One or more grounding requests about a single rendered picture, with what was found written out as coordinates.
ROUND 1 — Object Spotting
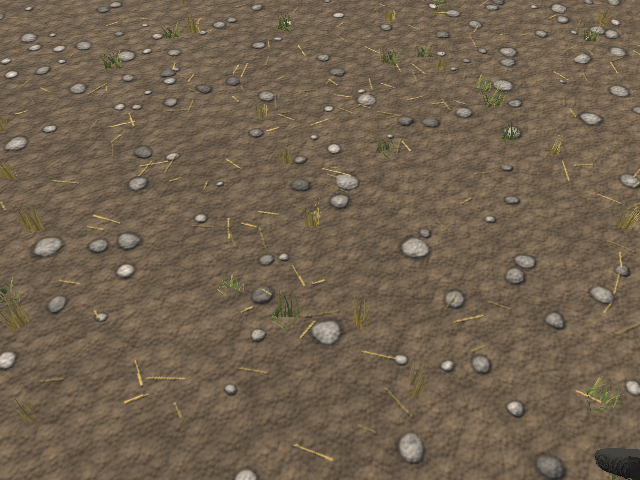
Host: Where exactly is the right robot hand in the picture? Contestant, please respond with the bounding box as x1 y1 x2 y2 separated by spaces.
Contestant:
595 448 640 480

